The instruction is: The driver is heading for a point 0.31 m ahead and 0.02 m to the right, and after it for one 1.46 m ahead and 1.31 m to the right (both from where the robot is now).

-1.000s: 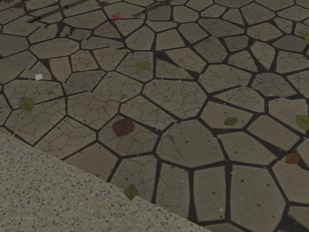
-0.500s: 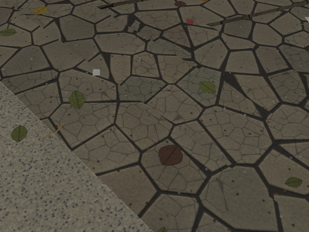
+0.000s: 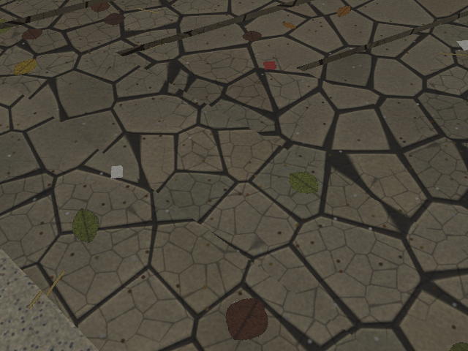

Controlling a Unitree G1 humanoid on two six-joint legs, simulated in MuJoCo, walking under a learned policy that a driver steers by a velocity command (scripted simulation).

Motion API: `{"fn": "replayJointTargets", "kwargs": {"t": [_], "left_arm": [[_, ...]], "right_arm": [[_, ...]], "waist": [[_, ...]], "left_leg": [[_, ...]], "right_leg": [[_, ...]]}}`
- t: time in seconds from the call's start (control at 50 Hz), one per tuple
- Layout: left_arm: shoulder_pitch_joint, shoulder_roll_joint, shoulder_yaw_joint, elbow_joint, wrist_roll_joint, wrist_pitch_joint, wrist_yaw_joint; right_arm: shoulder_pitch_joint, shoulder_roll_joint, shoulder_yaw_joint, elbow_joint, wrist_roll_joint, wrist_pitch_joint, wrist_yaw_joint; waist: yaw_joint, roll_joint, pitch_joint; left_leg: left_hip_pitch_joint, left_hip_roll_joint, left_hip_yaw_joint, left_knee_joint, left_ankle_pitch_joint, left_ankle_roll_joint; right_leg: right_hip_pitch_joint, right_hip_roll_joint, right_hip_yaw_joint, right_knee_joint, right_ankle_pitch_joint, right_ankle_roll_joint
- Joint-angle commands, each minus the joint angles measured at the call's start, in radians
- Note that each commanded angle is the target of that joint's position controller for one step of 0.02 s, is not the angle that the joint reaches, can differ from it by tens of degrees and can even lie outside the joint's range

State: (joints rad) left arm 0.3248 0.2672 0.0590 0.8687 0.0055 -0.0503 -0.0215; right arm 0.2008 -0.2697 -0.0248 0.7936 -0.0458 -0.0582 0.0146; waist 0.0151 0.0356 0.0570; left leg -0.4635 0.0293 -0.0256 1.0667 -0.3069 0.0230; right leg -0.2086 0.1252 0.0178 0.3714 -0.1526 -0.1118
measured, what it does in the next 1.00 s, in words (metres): goes down, turning right: left foot 0.04 m lower, then right foot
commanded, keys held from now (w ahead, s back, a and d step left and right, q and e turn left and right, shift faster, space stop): w+e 0.88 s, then e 0.12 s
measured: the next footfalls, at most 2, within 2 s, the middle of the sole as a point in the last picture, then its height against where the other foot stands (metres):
left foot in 0.36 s outside the picture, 0.04 m lower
right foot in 0.88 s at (300, 328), level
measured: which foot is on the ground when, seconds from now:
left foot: up 0.00-0.34, down 0.36-0.88, up 0.90-1.00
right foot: down 0.00-0.36, up 0.38-0.86, down 0.88-1.00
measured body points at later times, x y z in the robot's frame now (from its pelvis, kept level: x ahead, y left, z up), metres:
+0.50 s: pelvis +0.29 +0.05 -0.04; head +0.32 +0.07 +0.41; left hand +0.39 +0.32 -0.18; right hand +0.36 -0.24 -0.13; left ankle +0.33 +0.13 -0.78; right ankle +0.16 -0.06 -0.68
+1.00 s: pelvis +0.51 -0.06 -0.05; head +0.54 -0.08 +0.40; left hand +0.78 +0.09 -0.17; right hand +0.41 -0.31 -0.18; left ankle +0.51 +0.09 -0.69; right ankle +0.52 -0.10 -0.78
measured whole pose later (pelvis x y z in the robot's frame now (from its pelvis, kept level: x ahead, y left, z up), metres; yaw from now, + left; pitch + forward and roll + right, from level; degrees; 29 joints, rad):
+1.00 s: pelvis +0.51 -0.06 -0.05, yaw -35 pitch +0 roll +0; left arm 0.16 0.29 0.05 0.80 0.00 -0.01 -0.01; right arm 0.28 -0.24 -0.03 0.82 -0.02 -0.05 -0.01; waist -0.03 0.00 0.09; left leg -0.41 0.05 0.03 1.22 -0.41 -0.02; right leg -0.29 0.14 -0.03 0.49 -0.20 -0.14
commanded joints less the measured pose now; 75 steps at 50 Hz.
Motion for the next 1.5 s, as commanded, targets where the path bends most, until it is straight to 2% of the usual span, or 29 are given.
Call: {"fn": "replayJointTargets", "kwargs": {"t": [0.02,0.24,0.3,0.34,0.36,0.38,0.4,0.42,0.44,0.5,0.64,0.74,0.84,0.86,0.88,0.9,0.92,0.94,0.98,1.02,1.06,1.16,1.3,1.4,1.42,1.44,1.46,1.48,1.5], "left_arm": [[0.031,0.157,0.038,-0.039,-0.007,-0.019,0.008],[0.152,0.168,0.058,-0.02,0.01,-0.009,0.028],[0.108,0.177,0.064,-0.033,0.014,-0.006,0.037],[0.085,0.185,0.067,-0.037,0.013,-0.008,0.031],[0.095,0.137,0.057,-0.039,-0.004,-0.016,0.025],[0.127,0.048,0.033,-0.054,-0.012,-0.015,0.028],[0.286,0.075,0.036,-0.056,-0.026,-0.005,0.044],[0.234,0.123,0.038,-0.037,0.001,0.013,0.05],[0.106,0.147,0.043,-0.042,0.018,0.02,0.035],[0.041,0.108,0.039,-0.049,0.031,0.045,-0.017],[-0.189,0.051,0.003,-0.121,0.022,0.049,-0.048],[-0.363,0.024,-0.03,-0.183,0.025,0.036,-0.067],[-0.165,0.097,-0.008,-0.129,0.041,0.031,-0.042],[-0.016,0.129,0.011,-0.083,0.048,0.024,-0.031],[0.082,0.217,0.041,-0.063,0.051,0.025,-0.011],[0.022,0.287,0.059,-0.109,0.02,0.039,-0.003],[0.04,0.245,0.055,-0.111,-0.002,0.049,0.01],[-0.021,0.214,0.046,-0.103,-0.007,0.045,0.02],[-0.102,0.153,0.031,-0.098,-0.012,0.036,0.024],[-0.123,0.147,0.025,-0.102,-0.007,0.025,0.018],[-0.101,0.177,0.035,-0.091,-0.002,0.023,0.016],[-0.004,0.173,0.034,-0.07,-0.004,0.035,0.029],[0.068,0.19,0.048,-0.07,0.015,0.059,0.046],[-0.033,0.188,0.05,-0.112,0.024,0.057,0.048],[-0.027,0.156,0.041,-0.113,0.01,0.048,0.041],[0.051,0.076,0.021,-0.118,-0.004,0.043,0.037],[0.177,0.113,0.03,-0.099,0.024,0.05,0.044],[0.202,0.137,0.03,-0.097,0.033,0.054,0.044],[0.093,0.181,0.032,-0.084,0.049,0.066,0.038]], "right_arm": [[-0.015,-0.082,-0.015,-0.073,-0.006,0.013,0.007],[-0.337,-0.095,-0.002,-0.18,0.008,-0.008,0.013],[-0.257,-0.112,-0.009,-0.152,0.019,-0.015,0.002],[-0.064,-0.143,-0.027,-0.087,0.014,-0.036,-0.016],[0.055,-0.176,-0.037,-0.059,-0.007,-0.05,-0.021],[0.167,-0.217,-0.042,-0.051,-0.026,-0.051,-0.023],[0.179,-0.255,-0.055,-0.063,-0.013,-0.033,-0.021],[0.125,-0.216,-0.063,-0.065,0.006,-0.018,-0.022],[0.064,-0.123,-0.039,-0.085,0.014,-0.023,-0.02],[0.075,-0.115,-0.032,-0.042,0.023,-0.036,-0.024],[0.16,-0.074,-0.031,0.018,0.038,-0.042,-0.023],[0.232,-0.107,-0.035,0.067,0.035,-0.035,-0.032],[0.221,-0.164,-0.043,0.081,0.023,-0.009,-0.054],[0.208,-0.169,-0.042,0.075,0.022,-0.003,-0.051],[0.234,-0.13,-0.034,0.048,0.017,-0.003,-0.043],[0.262,-0.078,-0.029,-0.022,0.031,-0.007,-0.025],[0.135,-0.163,-0.042,-0.039,0.021,-0.017,-0.027],[0.108,-0.142,-0.036,-0.052,0.038,-0.024,-0.028],[0.129,-0.129,-0.039,-0.031,0.02,0.001,-0.034],[0.156,-0.102,-0.037,-0.026,0.0,0.041,-0.029],[0.141,-0.075,-0.033,-0.041,0.007,0.057,-0.023],[0.007,-0.102,-0.039,-0.09,0.014,0.059,-0.024],[-0.159,-0.115,-0.023,-0.138,0.027,0.05,-0.031],[-0.02,-0.116,-0.017,-0.089,0.038,0.019,-0.04],[0.038,-0.126,-0.019,-0.071,0.027,0.004,-0.046],[0.095,-0.186,-0.028,-0.074,0.018,0.0,-0.05],[0.16,-0.203,-0.022,-0.085,0.03,0.011,-0.043],[0.134,-0.246,-0.052,-0.073,0.035,0.024,-0.044],[0.072,-0.163,-0.038,-0.093,0.038,0.03,-0.037]], "waist": [[-0.023,-0.077,-0.024],[0.085,-0.097,0.003],[0.054,-0.101,-0.001],[-0.035,-0.036,-0.074],[-0.077,0.022,-0.152],[-0.09,0.156,-0.242],[-0.012,0.217,-0.334],[-0.026,0.163,-0.274],[-0.045,0.055,-0.12],[-0.004,0.11,-0.022],[-0.019,0.064,-0.011],[-0.056,0.048,0.023],[0.048,0.066,-0.108],[0.114,0.037,-0.174],[0.135,-0.114,-0.257],[0.06,-0.302,-0.348],[0.111,-0.09,-0.258],[0.063,-0.065,-0.146],[-0.033,0.017,-0.028],[-0.065,-0.009,-0.05],[-0.067,-0.039,-0.085],[-0.005,-0.085,-0.115],[0.061,-0.105,-0.06],[-0.029,-0.088,-0.07],[-0.053,-0.019,-0.094],[-0.036,0.173,-0.196],[0.015,0.109,-0.209],[0.024,0.226,-0.238],[-0.001,0.088,-0.09]], "left_leg": [[-0.098,0.033,0.009,-0.111,0.062,-0.04],[-0.127,0.005,-0.04,-0.556,0.377,-0.044],[0.072,0.001,-0.063,-0.656,0.369,-0.029],[0.296,0.012,-0.061,-0.741,0.393,-0.003],[0.509,0.081,-0.103,-0.687,0.379,0.002],[0.714,0.289,-0.252,-0.553,0.575,0.01],[0.814,0.45,-0.517,-0.551,0.568,0.115],[0.706,0.423,-0.59,-0.674,0.202,0.16],[0.531,0.335,-0.446,-0.763,0.09,0.131],[0.345,0.23,-0.201,-0.817,0.421,0.079],[0.419,0.186,0.025,-0.871,0.626,0.083],[0.447,0.18,0.137,-0.868,0.696,0.052],[0.509,0.22,0.216,-0.465,1.156,0.05],[0.404,0.211,0.229,-0.24,1.014,0.045],[0.19,0.148,0.252,0.091,0.463,0.023],[-0.208,-0.074,0.152,0.437,-0.281,-0.034],[-0.323,-0.017,0.01,0.416,-0.195,-0.035],[-0.297,0.03,-0.008,0.327,-0.115,-0.038],[-0.152,0.074,-0.012,0.134,-0.101,-0.054],[-0.045,0.058,0.009,0.044,-0.076,-0.072],[-0.027,0.038,0.031,-0.015,-0.018,-0.081],[-0.109,0.03,0.003,-0.112,0.188,-0.071],[-0.14,-0.021,-0.058,-0.374,0.157,-0.074],[0.239,-0.047,-0.084,-0.689,0.265,-0.033],[0.398,0.004,-0.097,-0.731,0.355,-0.019],[0.606,0.236,-0.291,-0.656,0.528,0.032],[0.641,0.366,-0.471,-0.58,0.663,0.07],[0.6,0.422,-0.699,-0.726,0.177,0.179],[0.48,0.34,-0.629,-0.818,-0.223,0.163]], "right_leg": [[0.039,-0.252,0.289,-0.212,0.181,-0.165],[0.204,-0.227,0.366,-0.079,0.187,-0.088],[0.149,-0.216,0.404,0.011,0.177,-0.047],[0.116,-0.152,0.365,0.264,0.222,-0.022],[-0.027,-0.083,0.307,0.472,0.011,0.0],[-0.238,-0.011,0.197,0.766,-0.489,0.018],[-0.397,-0.004,0.123,0.917,-0.498,0.038],[-0.487,-0.068,0.079,0.973,-0.37,0.043],[-0.471,-0.106,0.092,0.92,-0.259,0.049],[-0.361,-0.154,0.082,0.779,-0.141,0.085],[-0.472,-0.158,0.003,0.579,0.056,0.082],[-0.363,-0.127,-0.114,0.288,0.143,0.039],[-0.079,-0.028,-0.145,0.243,-0.063,-0.084],[0.117,-0.023,-0.109,0.16,-0.059,-0.127],[0.334,-0.231,0.156,0.11,-0.101,-0.195],[0.583,-0.497,0.701,0.016,0.1,-0.379],[0.522,-0.468,0.6,-0.021,0.325,-0.362],[0.395,-0.443,0.454,-0.021,0.536,-0.326],[0.141,-0.33,0.287,-0.047,0.667,-0.229],[0.045,-0.268,0.222,-0.059,0.732,-0.199],[0.02,-0.235,0.188,-0.045,0.819,-0.186],[0.087,-0.202,0.224,0.0,0.747,-0.118],[0.203,-0.212,0.373,0.097,0.59,-0.111],[0.027,-0.129,0.465,0.26,0.215,-0.046],[-0.075,-0.069,0.415,0.4,0.017,-0.022],[-0.225,0.033,0.25,0.69,-0.462,0.011],[-0.337,0.08,0.19,0.811,-0.644,0.005],[-0.435,0.031,0.127,0.886,-0.529,0.025],[-0.484,-0.028,0.124,0.937,-0.414,0.039]]}}
Velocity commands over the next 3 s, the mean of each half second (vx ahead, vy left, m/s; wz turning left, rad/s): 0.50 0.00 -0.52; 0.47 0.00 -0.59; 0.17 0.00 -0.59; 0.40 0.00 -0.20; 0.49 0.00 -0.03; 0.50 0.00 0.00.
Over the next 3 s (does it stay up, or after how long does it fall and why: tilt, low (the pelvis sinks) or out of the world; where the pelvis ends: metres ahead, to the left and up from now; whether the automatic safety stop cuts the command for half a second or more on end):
stays up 1.02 -0.73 -0.12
